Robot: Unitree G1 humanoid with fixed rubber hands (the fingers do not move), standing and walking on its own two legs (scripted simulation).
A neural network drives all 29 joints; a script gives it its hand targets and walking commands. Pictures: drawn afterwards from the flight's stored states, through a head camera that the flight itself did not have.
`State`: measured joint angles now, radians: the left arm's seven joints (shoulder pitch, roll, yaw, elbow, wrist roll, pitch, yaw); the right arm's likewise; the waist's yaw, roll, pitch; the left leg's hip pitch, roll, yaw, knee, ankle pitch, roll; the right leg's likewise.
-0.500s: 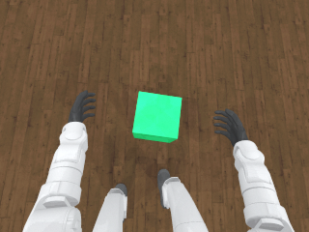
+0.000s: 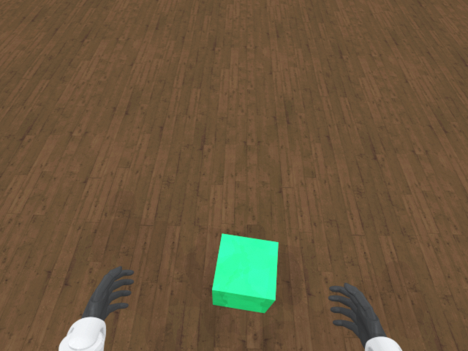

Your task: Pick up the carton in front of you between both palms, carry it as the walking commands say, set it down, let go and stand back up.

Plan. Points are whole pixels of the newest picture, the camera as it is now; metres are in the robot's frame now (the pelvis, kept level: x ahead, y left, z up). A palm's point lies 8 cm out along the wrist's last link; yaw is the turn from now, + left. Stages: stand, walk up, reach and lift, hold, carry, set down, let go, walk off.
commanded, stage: let go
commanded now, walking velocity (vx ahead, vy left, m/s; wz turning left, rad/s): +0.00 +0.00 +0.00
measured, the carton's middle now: (244, 274) +0.41 -0.08 -0.65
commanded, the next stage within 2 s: stand in 0.50 s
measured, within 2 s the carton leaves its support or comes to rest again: neither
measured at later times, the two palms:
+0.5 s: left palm (85, 342) +0.15 +0.23 -0.07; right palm (376, 334) +0.15 -0.24 -0.06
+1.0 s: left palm out of the picture +0.12 +0.27 -0.08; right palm (401, 347) +0.14 -0.30 -0.11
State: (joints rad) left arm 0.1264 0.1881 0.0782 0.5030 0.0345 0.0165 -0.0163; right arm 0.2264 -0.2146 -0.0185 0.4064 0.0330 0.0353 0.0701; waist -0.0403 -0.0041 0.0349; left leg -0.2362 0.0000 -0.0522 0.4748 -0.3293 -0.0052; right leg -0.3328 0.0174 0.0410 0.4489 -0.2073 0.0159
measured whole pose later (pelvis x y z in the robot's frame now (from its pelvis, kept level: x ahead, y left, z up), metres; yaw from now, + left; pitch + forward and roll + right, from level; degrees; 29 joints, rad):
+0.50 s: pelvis -0.01 +0.00 +0.00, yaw +0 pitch -3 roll -1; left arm 0.22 0.20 0.02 0.47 0.00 0.09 -0.02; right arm 0.22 -0.24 -0.04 0.39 -0.02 0.21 0.02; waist -0.01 0.02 0.06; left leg -0.08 0.00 -0.05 0.48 -0.35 0.00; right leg -0.19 0.02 0.05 0.48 -0.24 0.02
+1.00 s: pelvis +0.01 -0.02 +0.00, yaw +2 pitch +0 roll +0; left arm 0.18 0.32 0.04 0.80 0.04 0.01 0.02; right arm 0.21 -0.35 -0.03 0.74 -0.04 0.01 -0.03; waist 0.01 0.05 0.02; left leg -0.13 0.01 -0.09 0.49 -0.36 -0.03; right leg -0.24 0.02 0.00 0.53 -0.29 -0.02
